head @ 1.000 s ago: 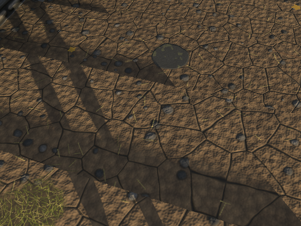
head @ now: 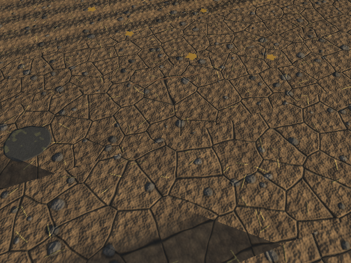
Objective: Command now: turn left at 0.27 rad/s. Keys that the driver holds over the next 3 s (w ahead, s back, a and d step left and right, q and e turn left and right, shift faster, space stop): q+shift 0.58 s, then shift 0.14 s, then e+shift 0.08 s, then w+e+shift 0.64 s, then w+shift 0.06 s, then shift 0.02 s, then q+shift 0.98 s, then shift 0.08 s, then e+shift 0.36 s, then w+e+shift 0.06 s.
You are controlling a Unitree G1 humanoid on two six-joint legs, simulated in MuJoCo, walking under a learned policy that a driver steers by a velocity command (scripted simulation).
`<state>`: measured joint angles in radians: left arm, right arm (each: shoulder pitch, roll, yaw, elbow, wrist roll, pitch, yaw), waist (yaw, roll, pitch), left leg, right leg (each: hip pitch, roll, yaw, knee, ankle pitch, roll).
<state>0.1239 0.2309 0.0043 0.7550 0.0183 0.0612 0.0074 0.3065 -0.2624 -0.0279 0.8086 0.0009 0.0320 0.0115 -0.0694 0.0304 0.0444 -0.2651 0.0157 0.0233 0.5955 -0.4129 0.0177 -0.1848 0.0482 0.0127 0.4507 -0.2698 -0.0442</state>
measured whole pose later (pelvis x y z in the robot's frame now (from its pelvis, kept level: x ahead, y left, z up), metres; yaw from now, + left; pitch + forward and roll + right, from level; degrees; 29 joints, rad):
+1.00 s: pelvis +0.06 +0.06 +0.01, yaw +30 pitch +2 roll +0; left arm 0.23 0.32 0.04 0.81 0.02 0.03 -0.03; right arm 0.35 -0.27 -0.03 0.79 -0.04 -0.02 -0.02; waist -0.03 0.00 -0.04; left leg -0.07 -0.11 -0.13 0.32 -0.28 0.09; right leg -0.46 0.04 0.09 0.84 -0.29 -0.04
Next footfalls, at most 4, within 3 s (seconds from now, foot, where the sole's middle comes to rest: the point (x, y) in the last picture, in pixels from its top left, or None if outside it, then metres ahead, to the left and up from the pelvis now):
0.34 left None -0.01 0.11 -0.78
1.18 right None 0.29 -0.01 -0.77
1.68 left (139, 213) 0.76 0.17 -0.93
2.04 right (158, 167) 1.01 0.07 -0.93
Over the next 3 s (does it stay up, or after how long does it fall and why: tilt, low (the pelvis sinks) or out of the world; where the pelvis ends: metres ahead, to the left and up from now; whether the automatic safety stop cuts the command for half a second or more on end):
stays up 0.84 0.12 -0.15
